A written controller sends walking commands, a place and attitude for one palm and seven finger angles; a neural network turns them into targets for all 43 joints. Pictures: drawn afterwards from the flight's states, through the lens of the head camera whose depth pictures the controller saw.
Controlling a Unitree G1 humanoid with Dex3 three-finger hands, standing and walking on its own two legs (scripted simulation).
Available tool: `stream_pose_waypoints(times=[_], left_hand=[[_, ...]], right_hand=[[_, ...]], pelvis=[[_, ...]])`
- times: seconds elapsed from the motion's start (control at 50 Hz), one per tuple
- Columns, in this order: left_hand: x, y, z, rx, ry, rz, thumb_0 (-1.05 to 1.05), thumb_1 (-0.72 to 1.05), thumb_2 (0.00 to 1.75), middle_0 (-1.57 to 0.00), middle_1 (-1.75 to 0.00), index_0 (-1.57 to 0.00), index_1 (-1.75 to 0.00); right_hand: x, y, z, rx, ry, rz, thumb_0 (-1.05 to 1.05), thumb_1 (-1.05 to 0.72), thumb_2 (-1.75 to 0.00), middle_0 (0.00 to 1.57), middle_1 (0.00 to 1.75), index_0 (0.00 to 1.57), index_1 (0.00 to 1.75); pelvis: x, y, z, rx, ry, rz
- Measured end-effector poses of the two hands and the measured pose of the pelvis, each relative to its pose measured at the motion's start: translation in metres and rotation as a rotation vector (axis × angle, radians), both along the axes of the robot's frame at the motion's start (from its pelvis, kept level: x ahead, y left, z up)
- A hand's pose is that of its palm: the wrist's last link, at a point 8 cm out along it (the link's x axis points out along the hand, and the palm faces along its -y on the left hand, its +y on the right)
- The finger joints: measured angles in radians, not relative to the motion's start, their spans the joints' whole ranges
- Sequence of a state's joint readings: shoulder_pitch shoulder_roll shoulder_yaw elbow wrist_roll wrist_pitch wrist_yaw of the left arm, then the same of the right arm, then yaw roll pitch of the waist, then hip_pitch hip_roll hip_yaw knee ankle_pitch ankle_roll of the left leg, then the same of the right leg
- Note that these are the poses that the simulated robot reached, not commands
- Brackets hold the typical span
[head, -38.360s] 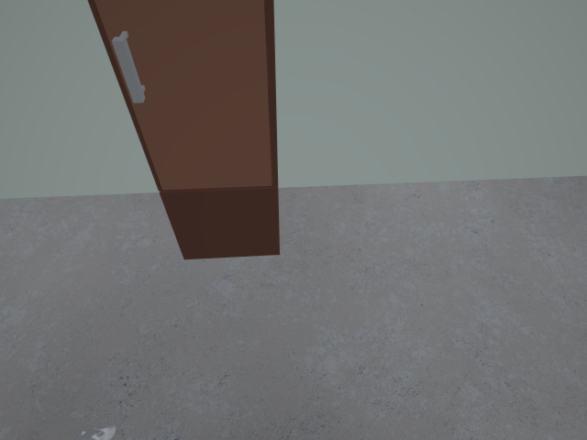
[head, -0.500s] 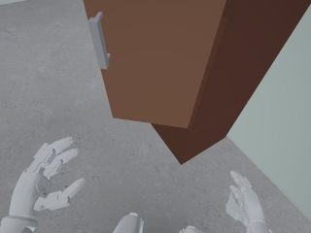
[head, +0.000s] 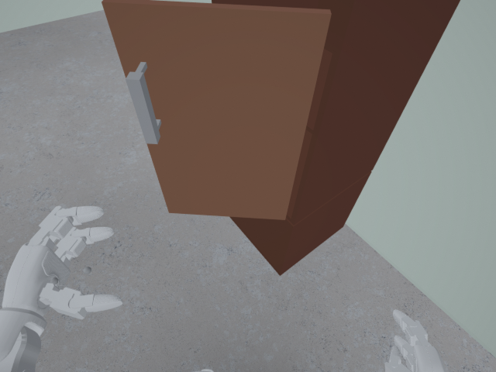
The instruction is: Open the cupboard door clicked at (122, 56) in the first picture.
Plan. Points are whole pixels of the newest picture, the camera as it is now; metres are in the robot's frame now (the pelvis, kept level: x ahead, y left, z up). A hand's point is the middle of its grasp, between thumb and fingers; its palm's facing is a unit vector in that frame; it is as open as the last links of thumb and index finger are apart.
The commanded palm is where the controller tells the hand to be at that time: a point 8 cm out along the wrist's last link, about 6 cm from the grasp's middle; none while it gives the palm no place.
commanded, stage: raise the hand with hooked fingers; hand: left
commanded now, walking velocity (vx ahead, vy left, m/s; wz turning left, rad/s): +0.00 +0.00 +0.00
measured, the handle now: (147, 104) +0.56 +0.24 +0.12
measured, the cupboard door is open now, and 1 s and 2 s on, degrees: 49 49 49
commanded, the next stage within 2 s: move the hooked fingers beside the handle in 0.98 s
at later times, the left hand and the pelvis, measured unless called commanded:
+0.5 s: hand (48, 209) +0.29 +0.30 +0.13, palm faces +0.05 -1.00 -0.04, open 14.0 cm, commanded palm +0.26 +0.34 +0.14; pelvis +0.01 +0.02 +0.02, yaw +0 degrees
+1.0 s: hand (61, 207) +0.30 +0.28 +0.14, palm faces +0.05 -1.00 -0.03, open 14.0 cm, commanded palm +0.27 +0.32 +0.14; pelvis +0.01 +0.00 +0.02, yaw +0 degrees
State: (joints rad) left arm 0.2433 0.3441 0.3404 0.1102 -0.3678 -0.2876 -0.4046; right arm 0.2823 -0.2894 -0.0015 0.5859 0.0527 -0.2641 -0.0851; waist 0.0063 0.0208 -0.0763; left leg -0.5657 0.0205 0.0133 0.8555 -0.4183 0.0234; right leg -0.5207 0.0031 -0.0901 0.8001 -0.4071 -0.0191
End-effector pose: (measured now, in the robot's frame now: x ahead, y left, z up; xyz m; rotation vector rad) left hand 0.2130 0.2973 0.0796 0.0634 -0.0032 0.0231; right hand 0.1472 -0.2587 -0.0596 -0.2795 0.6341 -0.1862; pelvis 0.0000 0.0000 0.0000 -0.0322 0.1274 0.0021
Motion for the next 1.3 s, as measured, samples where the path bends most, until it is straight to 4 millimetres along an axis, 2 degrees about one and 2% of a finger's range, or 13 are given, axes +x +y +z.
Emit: stream_pose_waypoints(times=[0.18, 0.34, 0.5, 0.6, 0.8, 1.14, 1.22, 1.3], left_hand=[[0.02, 0.025, 0.019, -0.017, 0.008, 0.02, -0.01, -0.41, 0.34, -0.3, -1.14, -0.29, -1.14], [0.037, 0.041, 0.037, -0.018, -0.002, 0.021, -0.01, -0.48, 0.31, -0.3, -1.19, -0.29, -1.19], [0.058, 0.055, 0.054, -0.022, -0.001, 0.023, -0.01, -0.5, 0.3, -0.3, -1.2, -0.3, -1.2], [0.068, 0.056, 0.059, -0.033, 0.0, 0.01, -0.01, -0.5, 0.3, -0.3, -1.2, -0.3, -1.2], [0.065, 0.043, 0.053, -0.033, 0.005, 0.017, -0.01, -0.5, 0.3, -0.3, -1.2, -0.3, -1.2], [0.059, 0.031, 0.055, -0.032, 0.019, 0.028, -0.01, -0.5, 0.3, -0.3, -1.2, -0.3, -1.2], [0.066, 0.035, 0.054, -0.037, 0.024, 0.046, -0.01, -0.5, 0.3, -0.3, -1.2, -0.3, -1.2], [0.081, 0.039, 0.054, -0.041, 0.027, 0.047, -0.01, -0.5, 0.3, -0.3, -1.2, -0.3, -1.2]], right_hand=[[0.027, 0.038, 0.013, 0.051, -0.06, 0.074, 0.01, -0.9, -0.9, 0.21, 0.3, 0.2, 0.3], [0.029, 0.052, 0.014, 0.061, -0.036, 0.093, 0.01, -0.9, -0.9, 0.21, 0.3, 0.2, 0.3], [0.016, 0.045, 0.013, 0.043, 0.014, 0.059, 0.01, -0.9, -0.9, 0.21, 0.3, 0.2, 0.3], [0.008, 0.037, 0.014, 0.036, 0.032, 0.033, 0.01, -0.9, -0.9, 0.21, 0.3, 0.2, 0.3], [0.002, 0.025, 0.015, 0.03, 0.043, 0.01, 0.01, -0.9, -0.9, 0.21, 0.3, 0.2, 0.3], [0.009, 0.019, 0.012, 0.056, 0.016, 0.022, 0.01, -0.9, -0.9, 0.21, 0.3, 0.2, 0.3], [0.007, 0.013, 0.01, 0.044, 0.033, 0.023, 0.01, -0.9, -0.9, 0.21, 0.3, 0.2, 0.3], [0.0, 0.005, 0.006, 0.027, 0.064, 0.012, 0.01, -0.9, -0.9, 0.21, 0.3, 0.2, 0.3]], pelvis=[[0.003, 0.009, 0.008, -0.006, -0.03, 0.006], [0.005, 0.015, 0.013, -0.008, -0.049, 0.009], [0.006, 0.018, 0.018, -0.005, -0.06, 0.006], [0.008, 0.017, 0.021, -0.003, -0.058, -0.001], [0.008, 0.013, 0.022, 0.002, -0.062, -0.009], [0.004, -0.002, 0.023, 0.011, -0.071, -0.001], [0.002, -0.006, 0.022, 0.011, -0.068, 0.004], [0.0, -0.01, 0.02, 0.01, -0.057, 0.007]])
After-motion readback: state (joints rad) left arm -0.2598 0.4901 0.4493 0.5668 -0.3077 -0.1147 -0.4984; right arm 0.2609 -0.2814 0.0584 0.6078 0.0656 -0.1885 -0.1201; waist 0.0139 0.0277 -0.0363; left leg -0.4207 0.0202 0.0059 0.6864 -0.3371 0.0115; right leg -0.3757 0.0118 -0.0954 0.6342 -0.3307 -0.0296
